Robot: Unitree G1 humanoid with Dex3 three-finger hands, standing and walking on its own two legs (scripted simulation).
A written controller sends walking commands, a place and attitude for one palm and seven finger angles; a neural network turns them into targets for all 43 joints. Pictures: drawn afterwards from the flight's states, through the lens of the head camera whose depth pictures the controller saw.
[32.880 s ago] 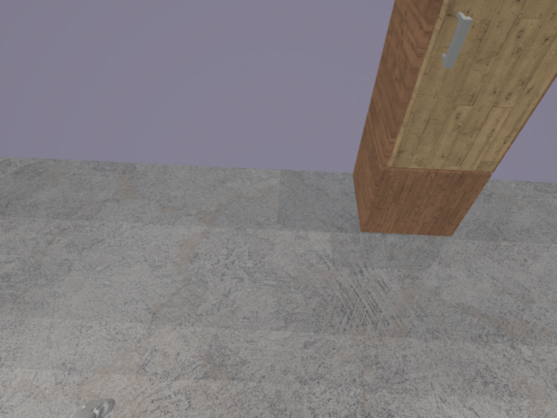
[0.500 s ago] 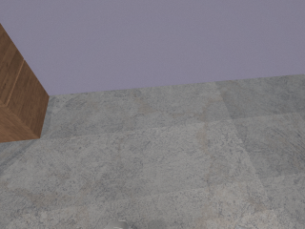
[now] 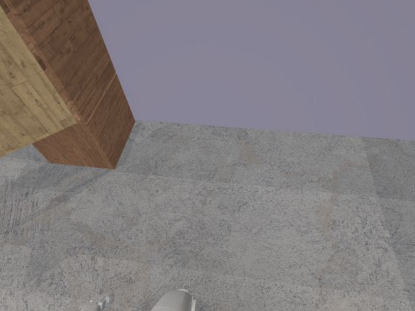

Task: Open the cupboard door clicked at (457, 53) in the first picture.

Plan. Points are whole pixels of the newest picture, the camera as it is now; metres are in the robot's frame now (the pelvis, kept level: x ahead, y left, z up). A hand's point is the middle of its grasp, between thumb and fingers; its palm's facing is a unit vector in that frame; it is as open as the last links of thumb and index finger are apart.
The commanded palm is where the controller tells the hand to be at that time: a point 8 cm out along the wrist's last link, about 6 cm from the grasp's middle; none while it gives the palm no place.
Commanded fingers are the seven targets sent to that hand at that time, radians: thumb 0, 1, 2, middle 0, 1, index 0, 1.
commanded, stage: turn to face it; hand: left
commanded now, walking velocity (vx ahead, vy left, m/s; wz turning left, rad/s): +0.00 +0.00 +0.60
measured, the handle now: out of the picture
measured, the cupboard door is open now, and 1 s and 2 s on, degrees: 43 43 43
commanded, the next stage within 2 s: take the last steps up to it in 0.92 s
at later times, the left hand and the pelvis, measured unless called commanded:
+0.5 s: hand out of the picture +0.04 +0.26 -0.16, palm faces +0.33 -0.91 -0.26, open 7.4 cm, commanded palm none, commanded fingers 0.00 0.90 0.90 -0.20 -0.30 -0.20 -0.30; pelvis +0.01 +0.02 +0.00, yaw +17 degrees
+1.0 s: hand out of the picture -0.05 +0.19 -0.19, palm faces +0.56 -0.81 -0.19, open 7.4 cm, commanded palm none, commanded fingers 0.00 0.90 0.90 -0.20 -0.30 -0.20 -0.30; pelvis +0.03 +0.02 -0.01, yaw +31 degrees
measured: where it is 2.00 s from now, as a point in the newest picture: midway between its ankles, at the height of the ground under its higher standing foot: outside the picture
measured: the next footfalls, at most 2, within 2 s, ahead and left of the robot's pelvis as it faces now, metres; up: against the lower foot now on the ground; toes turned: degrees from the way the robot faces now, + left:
left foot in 0.22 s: +0.05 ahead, +0.14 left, +0.00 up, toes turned +14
right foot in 0.62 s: +0.11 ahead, -0.12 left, +0.00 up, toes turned +20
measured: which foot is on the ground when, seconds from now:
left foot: up 0.00-0.20, down 0.22-0.62, up 0.64-0.94, down 0.96-1.00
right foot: down 0.00-0.22, up 0.24-0.60, down 0.62-0.96, up 0.98-1.00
